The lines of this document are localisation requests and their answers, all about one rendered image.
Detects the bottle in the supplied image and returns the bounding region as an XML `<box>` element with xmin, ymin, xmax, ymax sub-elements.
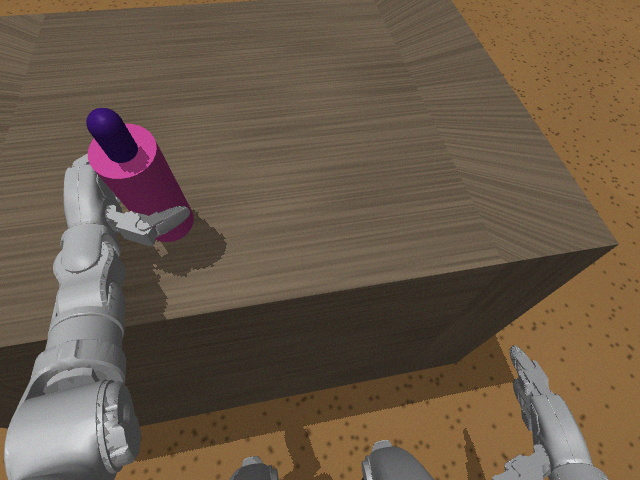
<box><xmin>86</xmin><ymin>108</ymin><xmax>194</xmax><ymax>242</ymax></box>

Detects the right robot hand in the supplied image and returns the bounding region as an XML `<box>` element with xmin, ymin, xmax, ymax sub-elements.
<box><xmin>492</xmin><ymin>345</ymin><xmax>593</xmax><ymax>480</ymax></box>

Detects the left robot hand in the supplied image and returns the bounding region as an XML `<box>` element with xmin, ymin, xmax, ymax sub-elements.
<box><xmin>63</xmin><ymin>153</ymin><xmax>190</xmax><ymax>246</ymax></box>

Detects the left robot arm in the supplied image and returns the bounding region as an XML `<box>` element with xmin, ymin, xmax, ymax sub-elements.
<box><xmin>4</xmin><ymin>224</ymin><xmax>141</xmax><ymax>480</ymax></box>

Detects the right robot arm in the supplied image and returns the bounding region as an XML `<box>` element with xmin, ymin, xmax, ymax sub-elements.
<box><xmin>550</xmin><ymin>463</ymin><xmax>609</xmax><ymax>480</ymax></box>

